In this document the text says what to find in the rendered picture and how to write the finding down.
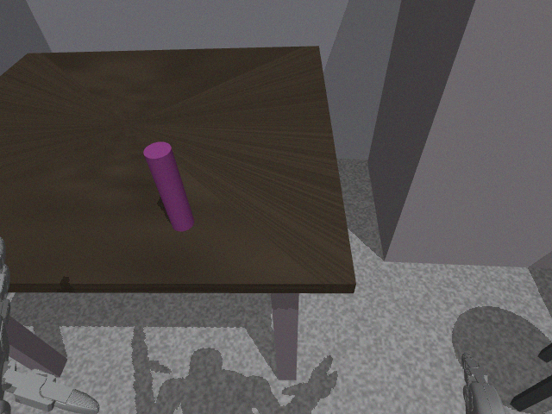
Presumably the can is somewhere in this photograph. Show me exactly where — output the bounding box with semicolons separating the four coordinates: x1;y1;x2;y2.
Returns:
143;141;194;231

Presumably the right robot hand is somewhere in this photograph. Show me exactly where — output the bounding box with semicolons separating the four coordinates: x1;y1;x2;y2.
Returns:
461;353;506;414

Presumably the table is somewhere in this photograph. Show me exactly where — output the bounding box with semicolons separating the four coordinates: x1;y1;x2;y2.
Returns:
0;46;356;380

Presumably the left robot hand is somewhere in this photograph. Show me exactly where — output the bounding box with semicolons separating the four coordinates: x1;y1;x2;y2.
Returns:
0;237;99;414

